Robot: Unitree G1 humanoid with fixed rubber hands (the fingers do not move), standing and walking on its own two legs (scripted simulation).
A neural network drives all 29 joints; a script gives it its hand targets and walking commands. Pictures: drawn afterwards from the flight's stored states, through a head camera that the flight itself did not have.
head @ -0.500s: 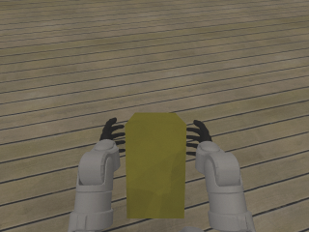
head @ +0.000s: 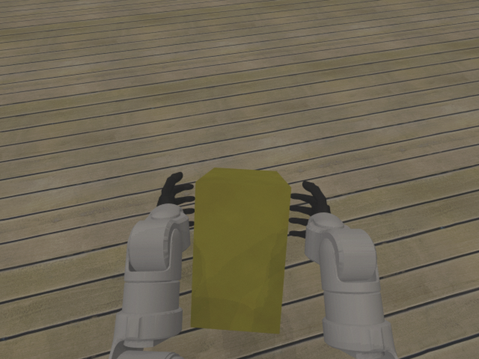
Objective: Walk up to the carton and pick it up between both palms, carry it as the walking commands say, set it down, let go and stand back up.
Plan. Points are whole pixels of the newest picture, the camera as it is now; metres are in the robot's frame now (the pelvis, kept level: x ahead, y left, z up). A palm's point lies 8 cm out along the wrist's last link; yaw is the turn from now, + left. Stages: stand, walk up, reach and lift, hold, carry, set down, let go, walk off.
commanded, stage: carry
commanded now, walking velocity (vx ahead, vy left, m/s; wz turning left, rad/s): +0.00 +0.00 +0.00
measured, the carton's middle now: (241, 235) +0.35 -0.01 -0.06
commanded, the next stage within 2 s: none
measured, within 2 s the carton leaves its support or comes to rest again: neither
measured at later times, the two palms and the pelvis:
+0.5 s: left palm (147, 201) +0.35 +0.14 +0.08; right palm (290, 203) +0.34 -0.09 +0.08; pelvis +0.04 +0.03 -0.01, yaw +0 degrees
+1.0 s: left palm (142, 229) +0.30 +0.15 +0.07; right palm (291, 230) +0.29 -0.08 +0.06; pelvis +0.00 +0.03 -0.01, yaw +0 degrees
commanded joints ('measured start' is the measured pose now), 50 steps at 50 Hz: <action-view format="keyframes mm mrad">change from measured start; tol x16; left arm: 1 -303 -1072 -448 -137 -298 -39 -183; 42 -306 -1056 -436 140 -255 -128 -255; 44 -385 -1070 -460 -29 -315 -141 -240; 50 -311 -994 -373 215 -215 -185 -253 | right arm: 1 -499 1102 478 -160 310 -84 221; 44 -526 1078 415 -39 254 -210 254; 50 -459 997 337 192 159 -247 276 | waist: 1 40 48 -477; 50 42 -16 -371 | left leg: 1 179 153 -81 -23 598 13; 23 158 129 -76 47 631 33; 50 49 106 -99 -13 225 72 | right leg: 1 234 -142 93 2 358 -7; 7 323 -172 116 61 709 -16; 34 152 -134 89 69 122 26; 50 139 -144 114 37 110 13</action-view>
